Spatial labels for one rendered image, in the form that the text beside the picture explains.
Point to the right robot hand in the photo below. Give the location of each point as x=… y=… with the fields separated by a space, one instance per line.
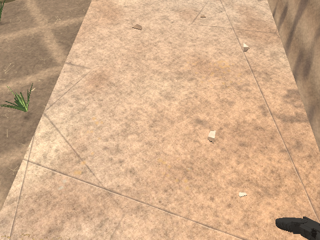
x=305 y=226

